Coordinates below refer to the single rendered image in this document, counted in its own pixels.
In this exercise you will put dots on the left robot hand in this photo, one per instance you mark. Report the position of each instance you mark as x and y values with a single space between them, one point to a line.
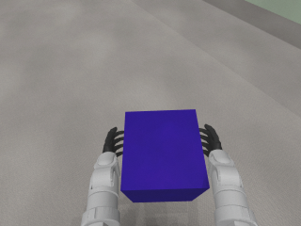
110 141

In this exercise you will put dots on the right robot hand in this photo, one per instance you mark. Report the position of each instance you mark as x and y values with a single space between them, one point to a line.
212 139

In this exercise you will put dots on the robot left forearm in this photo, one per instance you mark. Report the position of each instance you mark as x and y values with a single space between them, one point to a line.
103 193

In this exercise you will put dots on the carton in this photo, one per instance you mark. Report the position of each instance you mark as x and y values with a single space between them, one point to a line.
162 157

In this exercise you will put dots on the robot right forearm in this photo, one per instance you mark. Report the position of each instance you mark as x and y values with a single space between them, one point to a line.
231 206

